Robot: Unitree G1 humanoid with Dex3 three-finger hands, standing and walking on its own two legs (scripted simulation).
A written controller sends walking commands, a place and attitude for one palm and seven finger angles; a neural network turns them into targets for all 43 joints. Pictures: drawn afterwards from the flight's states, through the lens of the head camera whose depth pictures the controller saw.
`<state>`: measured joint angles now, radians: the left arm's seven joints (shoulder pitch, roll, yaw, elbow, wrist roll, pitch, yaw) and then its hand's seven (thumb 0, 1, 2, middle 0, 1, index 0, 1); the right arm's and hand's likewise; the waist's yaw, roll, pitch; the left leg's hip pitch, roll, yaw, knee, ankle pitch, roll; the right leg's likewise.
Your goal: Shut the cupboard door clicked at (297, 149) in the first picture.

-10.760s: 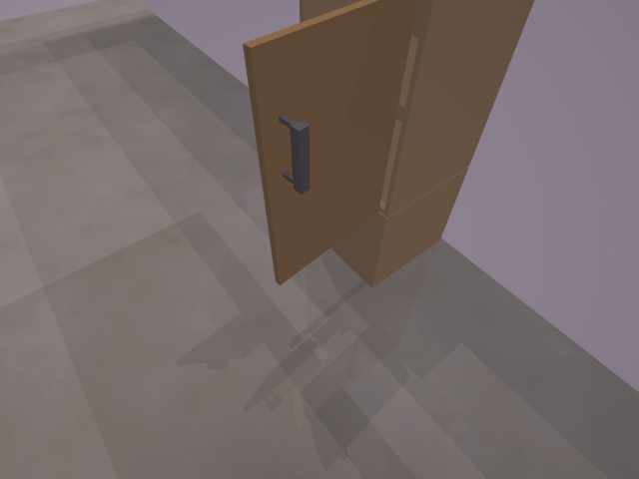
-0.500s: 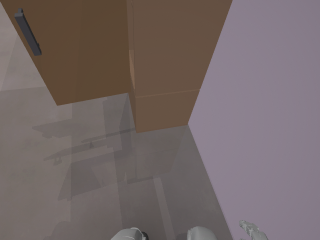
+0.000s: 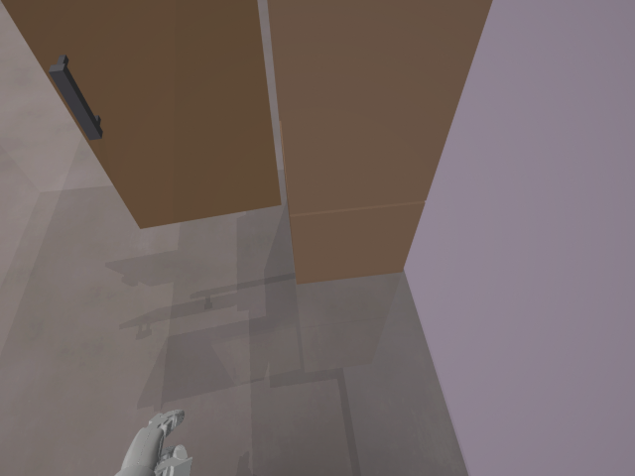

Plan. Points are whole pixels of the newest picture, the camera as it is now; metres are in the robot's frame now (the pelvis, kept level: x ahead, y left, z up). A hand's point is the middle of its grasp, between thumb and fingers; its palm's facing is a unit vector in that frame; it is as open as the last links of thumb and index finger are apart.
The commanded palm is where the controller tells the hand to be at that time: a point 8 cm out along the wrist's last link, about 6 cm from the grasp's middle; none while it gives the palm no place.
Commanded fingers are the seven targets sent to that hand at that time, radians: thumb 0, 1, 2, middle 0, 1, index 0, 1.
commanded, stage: turn to face it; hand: left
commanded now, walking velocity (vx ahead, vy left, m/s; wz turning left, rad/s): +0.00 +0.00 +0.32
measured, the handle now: (79, 98) +0.71 +0.43 +0.06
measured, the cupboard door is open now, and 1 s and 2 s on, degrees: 95 95 95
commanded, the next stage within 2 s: take the last steps up to it in 0.14 s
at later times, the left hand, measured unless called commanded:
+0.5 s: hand out of the picture -0.09 +0.21 -0.18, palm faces +0.28 -0.94 -0.19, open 7.4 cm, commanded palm none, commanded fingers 0.00 0.90 0.90 -0.20 -0.30 -0.20 -0.30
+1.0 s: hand (169, 398) +0.25 +0.24 -0.16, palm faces +0.14 -0.97 -0.19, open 7.4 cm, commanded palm none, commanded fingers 0.00 0.90 0.90 -0.20 -0.30 -0.20 -0.30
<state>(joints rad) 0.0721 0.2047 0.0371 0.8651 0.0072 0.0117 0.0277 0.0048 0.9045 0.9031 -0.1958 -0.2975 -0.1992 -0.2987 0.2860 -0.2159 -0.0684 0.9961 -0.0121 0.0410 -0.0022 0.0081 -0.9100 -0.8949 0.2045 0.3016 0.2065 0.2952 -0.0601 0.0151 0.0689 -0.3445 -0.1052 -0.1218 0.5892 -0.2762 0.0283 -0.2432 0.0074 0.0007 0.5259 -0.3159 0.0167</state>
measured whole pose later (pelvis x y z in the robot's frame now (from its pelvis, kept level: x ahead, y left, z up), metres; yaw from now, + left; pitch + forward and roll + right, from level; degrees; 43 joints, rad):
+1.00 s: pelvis +0.13 +0.04 -0.01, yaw +12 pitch -2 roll +1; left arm 0.04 0.17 0.04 0.96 0.02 -0.04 -0.02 0.01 0.91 0.90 -0.19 -0.30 -0.20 -0.30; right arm 0.50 -0.13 -0.02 1.19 -0.01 -0.03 -0.02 0.01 -0.91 -0.89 0.20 0.30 0.20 0.29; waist -0.07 0.00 0.11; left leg -0.05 -0.02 0.05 0.68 -0.50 0.02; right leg -0.37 -0.03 -0.11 0.63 -0.24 -0.06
